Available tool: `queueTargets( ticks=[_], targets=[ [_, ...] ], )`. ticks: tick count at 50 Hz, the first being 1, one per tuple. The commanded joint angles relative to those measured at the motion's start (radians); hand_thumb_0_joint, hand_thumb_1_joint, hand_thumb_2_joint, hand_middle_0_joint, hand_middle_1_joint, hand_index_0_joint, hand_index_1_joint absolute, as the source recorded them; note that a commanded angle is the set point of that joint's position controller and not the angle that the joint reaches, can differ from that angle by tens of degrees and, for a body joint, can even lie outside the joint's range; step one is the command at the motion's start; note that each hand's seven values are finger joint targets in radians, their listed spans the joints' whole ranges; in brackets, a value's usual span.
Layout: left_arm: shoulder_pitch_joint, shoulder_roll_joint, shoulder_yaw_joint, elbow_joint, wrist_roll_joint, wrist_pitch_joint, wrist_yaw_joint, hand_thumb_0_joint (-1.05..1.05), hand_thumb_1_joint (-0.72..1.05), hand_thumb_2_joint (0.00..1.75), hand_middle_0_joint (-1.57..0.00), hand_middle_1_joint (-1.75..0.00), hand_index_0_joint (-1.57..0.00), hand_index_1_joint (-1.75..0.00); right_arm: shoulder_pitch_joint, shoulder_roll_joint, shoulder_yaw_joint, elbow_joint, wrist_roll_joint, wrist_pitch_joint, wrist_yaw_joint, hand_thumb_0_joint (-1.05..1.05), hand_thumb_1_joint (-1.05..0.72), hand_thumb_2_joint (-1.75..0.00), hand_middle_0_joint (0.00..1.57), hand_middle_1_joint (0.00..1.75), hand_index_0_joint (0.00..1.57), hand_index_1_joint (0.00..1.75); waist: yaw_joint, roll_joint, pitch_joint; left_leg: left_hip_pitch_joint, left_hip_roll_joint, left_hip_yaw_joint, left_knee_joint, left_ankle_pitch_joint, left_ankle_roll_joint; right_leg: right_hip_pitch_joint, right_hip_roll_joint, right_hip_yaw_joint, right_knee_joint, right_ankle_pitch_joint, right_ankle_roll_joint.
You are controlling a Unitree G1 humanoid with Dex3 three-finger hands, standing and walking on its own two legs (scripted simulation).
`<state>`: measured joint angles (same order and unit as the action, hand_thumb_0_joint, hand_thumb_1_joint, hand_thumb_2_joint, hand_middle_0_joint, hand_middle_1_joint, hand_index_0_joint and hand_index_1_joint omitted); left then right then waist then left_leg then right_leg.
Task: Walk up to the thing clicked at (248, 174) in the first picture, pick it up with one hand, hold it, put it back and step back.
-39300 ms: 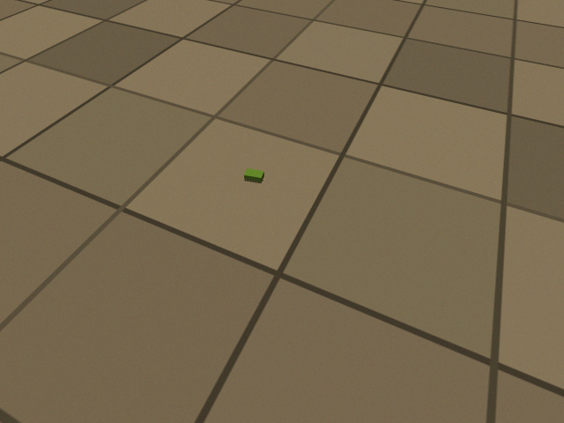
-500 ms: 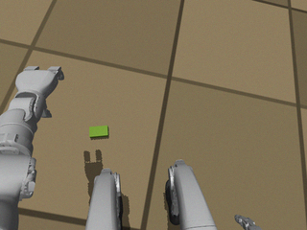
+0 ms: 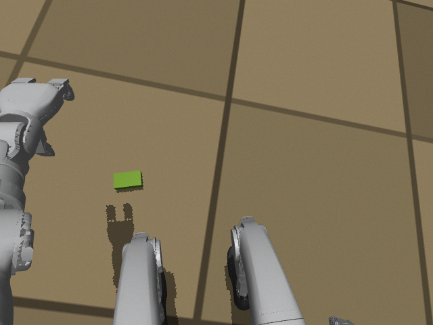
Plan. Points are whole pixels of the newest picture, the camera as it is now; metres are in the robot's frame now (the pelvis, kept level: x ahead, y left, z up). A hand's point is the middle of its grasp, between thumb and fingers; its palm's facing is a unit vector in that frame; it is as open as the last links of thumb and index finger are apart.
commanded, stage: go down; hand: left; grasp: from above
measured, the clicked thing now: (128, 180) +0.50 +0.20 -0.54
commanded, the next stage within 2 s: withdraw in 1.34 s
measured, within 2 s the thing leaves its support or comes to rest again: neither
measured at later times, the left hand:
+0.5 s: hand (43, 124) +0.50 +0.28 -0.08, palm faces -0.44 +0.03 -0.90, open 12.0 cm
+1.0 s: hand (40, 119) +0.50 +0.28 -0.07, palm faces -0.46 +0.03 -0.89, open 11.9 cm
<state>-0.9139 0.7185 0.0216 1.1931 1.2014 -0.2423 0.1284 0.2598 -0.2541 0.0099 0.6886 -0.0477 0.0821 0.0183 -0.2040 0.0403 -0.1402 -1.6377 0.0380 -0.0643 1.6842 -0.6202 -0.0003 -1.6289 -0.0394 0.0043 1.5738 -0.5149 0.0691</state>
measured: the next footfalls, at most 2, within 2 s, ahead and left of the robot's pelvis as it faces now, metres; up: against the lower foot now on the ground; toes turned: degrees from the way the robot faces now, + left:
none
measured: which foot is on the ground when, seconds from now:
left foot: down 0.00-1.00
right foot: down 0.00-1.00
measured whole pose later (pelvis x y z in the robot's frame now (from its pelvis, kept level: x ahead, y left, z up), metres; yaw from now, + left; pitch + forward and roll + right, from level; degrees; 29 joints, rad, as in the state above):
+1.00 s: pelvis +0.00 +0.00 +0.00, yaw -1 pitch +33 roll -5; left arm -0.95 0.76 0.01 1.24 1.18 -0.25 0.07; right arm 0.27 -0.26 0.03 0.67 -0.04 0.10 0.02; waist -0.22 0.05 -0.15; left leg -1.64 0.04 -0.07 1.68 -0.63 0.00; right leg -1.63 -0.03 0.00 1.57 -0.52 0.06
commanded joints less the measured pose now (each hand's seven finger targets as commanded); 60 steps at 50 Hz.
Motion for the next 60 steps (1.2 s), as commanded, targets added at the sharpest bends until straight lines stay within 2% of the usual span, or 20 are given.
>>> queueTargets(
  ticks=[1,4,7,12,13,19,21,23,24,29,31,33,35,37,43,47,52,53,58,60],
  targets=[
    [-0.432,0.291,0.054,-0.162,-0.024,0.01,0.028,0.0,-0.23,0.72,-0.32,-0.82,-0.34,-0.8,0.199,-0.215,-0.068,-0.02,0.004,-0.008,-0.021,0.0,-0.93,-0.91,0.2,0.3,0.2,0.3,-0.022,0.221,-0.615,0.505,-0.02,-0.023,-0.267,0.182,0.004,0.27,0.04,-0.06,-0.183,0.103,-0.098],
    [-0.415,0.306,0.051,-0.144,-0.016,0.014,0.021,0.0,-0.22,0.71,-0.33,-0.82,-0.35,-0.79,0.193,-0.21,-0.063,-0.027,0.007,-0.005,-0.024,0.0,-0.93,-0.91,0.2,0.3,0.2,0.3,-0.019,0.209,-0.606,0.472,-0.023,-0.004,-0.272,0.146,0.01,0.31,0.044,-0.058,-0.202,0.085,-0.098],
    [-0.406,0.286,0.041,-0.127,-0.032,0.018,0.006,0.0,-0.19,0.68,-0.35,-0.79,-0.38,-0.77,0.183,-0.208,-0.061,-0.025,0.01,-0.005,-0.028,0.0,-0.93,-0.91,0.2,0.3,0.2,0.3,-0.02,0.189,-0.574,0.461,-0.021,-0.008,-0.282,0.125,0.01,0.295,0.043,-0.058,-0.21,0.074,-0.098],
    [-0.364,0.299,0.042,-0.114,-0.037,-0.001,-0.018,0.0,-0.18,0.67,-0.35,-0.79,-0.38,-0.77,0.178,-0.197,-0.051,-0.031,0.012,-0.006,-0.031,0.0,-0.94,-0.91,0.2,0.3,0.2,0.3,-0.015,0.159,-0.549,0.399,-0.025,0.004,-0.256,0.162,0.016,0.321,0.046,-0.055,-0.195,0.105,-0.099],
    [-0.337,0.279,0.033,-0.095,-0.038,-0.004,-0.022,0.0,-0.19,0.67,-0.35,-0.79,-0.37,-0.77,0.181,-0.197,-0.047,-0.028,0.01,-0.007,-0.03,0.0,-0.94,-0.91,0.2,0.3,0.2,0.3,-0.019,0.164,-0.53,0.401,-0.024,0.003,-0.248,0.186,0.015,0.3,0.044,-0.055,-0.189,0.117,-0.1],
    [-0.358,0.31,0.062,-0.185,-0.037,-0.04,-0.016,0.0,-0.17,0.65,-0.36,-0.8,-0.38,-0.77,0.19,-0.205,-0.06,-0.041,0.008,-0.006,-0.028,0.0,-0.94,-0.91,0.2,0.3,0.2,0.3,-0.004,0.205,-0.614,0.464,-0.021,-0.007,-0.228,0.257,0.008,0.282,0.046,-0.059,-0.154,0.156,-0.104],
    [-0.351,0.294,0.057,-0.195,-0.036,-0.042,-0.01,0.0,-0.16,0.65,-0.36,-0.8,-0.39,-0.77,0.196,-0.205,-0.058,-0.039,0.004,-0.005,-0.022,0.0,-0.94,-0.91,0.2,0.3,0.2,0.3,-0.009,0.222,-0.636,0.496,-0.018,-0.009,-0.208,0.329,0.007,0.265,0.047,-0.06,-0.141,0.193,-0.104],
    [-0.361,0.331,0.085,-0.219,-0.031,-0.041,0.003,0.0,-0.16,0.64,-0.35,-0.8,-0.38,-0.77,0.204,-0.212,-0.064,-0.041,0.003,-0.002,-0.019,0.0,-0.93,-0.91,0.2,0.3,0.2,0.3,0.003,0.234,-0.689,0.534,-0.018,-0.016,-0.21,0.368,0.002,0.276,0.045,-0.062,-0.132,0.215,-0.105],
    [-0.359,0.303,0.073,-0.209,-0.035,-0.036,0.008,0.0,-0.16,0.64,-0.36,-0.8,-0.39,-0.77,0.209,-0.21,-0.058,-0.036,-0.003,0.001,-0.014,0.0,-0.94,-0.91,0.2,0.3,0.2,0.3,-0.008,0.237,-0.662,0.542,-0.016,-0.022,-0.207,0.393,0.001,0.254,0.044,-0.063,-0.133,0.219,-0.103],
    [-0.409,0.314,0.081,-0.226,-0.035,-0.004,0.036,0.0,-0.16,0.64,-0.36,-0.79,-0.39,-0.76,0.209,-0.215,-0.067,-0.033,-0.001,0.011,-0.008,0.0,-0.94,-0.91,0.2,0.3,0.2,0.3,-0.008,0.241,-0.687,0.575,-0.015,-0.025,-0.232,0.326,0.001,0.277,0.045,-0.064,-0.157,0.178,-0.1],
    [-0.432,0.288,0.059,-0.222,-0.032,0.009,0.039,0.0,-0.15,0.64,-0.37,-0.77,-0.4,-0.74,0.206,-0.21,-0.064,-0.027,-0.001,0.013,-0.008,0.0,-0.93,-0.91,0.2,0.3,0.2,0.3,-0.022,0.263,-0.656,0.569,-0.013,-0.026,-0.237,0.316,0.0,0.257,0.046,-0.065,-0.16,0.168,-0.101],
    [-0.419,0.319,0.072,-0.202,-0.026,0.023,0.039,0.0,-0.15,0.63,-0.37,-0.78,-0.4,-0.75,0.203,-0.214,-0.066,-0.027,0.004,0.016,-0.01,0.0,-0.93,-0.91,0.2,0.3,0.2,0.3,-0.01,0.239,-0.668,0.566,-0.014,-0.02,-0.245,0.291,0.004,0.289,0.049,-0.064,-0.176,0.158,-0.1],
    [-0.396,0.291,0.057,-0.166,-0.033,0.034,0.03,0.0,-0.17,0.65,-0.37,-0.78,-0.4,-0.75,0.199,-0.204,-0.056,-0.028,0.004,0.017,-0.008,0.0,-0.94,-0.91,0.2,0.3,0.2,0.3,-0.02,0.214,-0.628,0.516,-0.019,-0.005,-0.245,0.274,0.011,0.314,0.049,-0.061,-0.193,0.157,-0.098],
    [-0.372,0.307,0.064,-0.133,-0.031,0.043,0.023,0.0,-0.17,0.65,-0.38,-0.76,-0.4,-0.74,0.192,-0.206,-0.057,-0.027,0.007,0.016,-0.012,0.0,-0.94,-0.91,0.2,0.3,0.2,0.3,-0.01,0.187,-0.615,0.495,-0.019,-0.003,-0.249,0.263,0.015,0.332,0.049,-0.06,-0.199,0.158,-0.097],
    [-0.347,0.282,0.035,-0.065,-0.036,0.02,-0.023,0.0,-0.17,0.65,-0.37,-0.77,-0.39,-0.74,0.174,-0.2,-0.047,-0.033,0.01,0.009,-0.015,0.0,-0.94,-0.91,0.2,0.3,0.2,0.3,-0.025,0.162,-0.497,0.399,-0.016,-0.01,-0.248,0.201,0.013,0.279,0.05,-0.061,-0.182,0.117,-0.102],
    [-0.351,0.289,0.037,-0.099,-0.033,-0.017,-0.036,0.0,-0.17,0.64,-0.36,-0.78,-0.39,-0.75,0.174,-0.2,-0.047,-0.05,0.009,0.006,-0.016,0.0,-0.93,-0.91,0.2,0.3,0.2,0.3,-0.024,0.163,-0.523,0.362,-0.021,0.008,-0.225,0.182,0.018,0.295,0.053,-0.057,-0.166,0.11,-0.103],
    [-0.387,0.358,0.085,-0.178,-0.027,-0.048,-0.021,0.0,-0.18,0.66,-0.34,-0.8,-0.37,-0.77,0.188,-0.209,-0.054,-0.059,0.005,0.005,-0.018,0.0,-0.93,-0.91,0.2,0.3,0.2,0.3,-0.008,0.193,-0.644,0.402,-0.023,0.009,-0.19,0.232,0.016,0.29,0.052,-0.055,-0.131,0.147,-0.101],
    [-0.396,0.334,0.072,-0.177,-0.028,-0.049,-0.017,0.0,-0.19,0.66,-0.34,-0.8,-0.37,-0.77,0.189,-0.206,-0.049,-0.054,0.001,0.005,-0.017,0.0,-0.94,-0.91,0.2,0.3,0.2,0.3,-0.023,0.21,-0.622,0.4,-0.023,0.005,-0.187,0.239,0.013,0.264,0.05,-0.056,-0.127,0.15,-0.101],
    [-0.465,0.375,0.098,-0.267,-0.021,-0.027,0.012,0.0,-0.2,0.66,-0.34,-0.82,-0.36,-0.79,0.211,-0.225,-0.061,-0.047,-0.002,0.012,-0.015,0.0,-0.94,-0.91,0.2,0.3,0.2,0.3,-0.008,0.292,-0.751,0.563,-0.015,-0.016,-0.201,0.335,0.002,0.251,0.05,-0.063,-0.123,0.186,-0.103],
    [-0.462,0.356,0.088,-0.244,-0.029,-0.011,0.012,0.0,-0.2,0.67,-0.33,-0.81,-0.36,-0.78,0.208,-0.226,-0.062,-0.042,0.002,0.016,-0.015,0.0,-0.93,-0.91,0.2,0.3,0.2,0.3,-0.018,0.294,-0.691,0.567,-0.013,-0.036,-0.234,0.285,-0.005,0.232,0.046,-0.067,-0.134,0.15,-0.101]
  ],
)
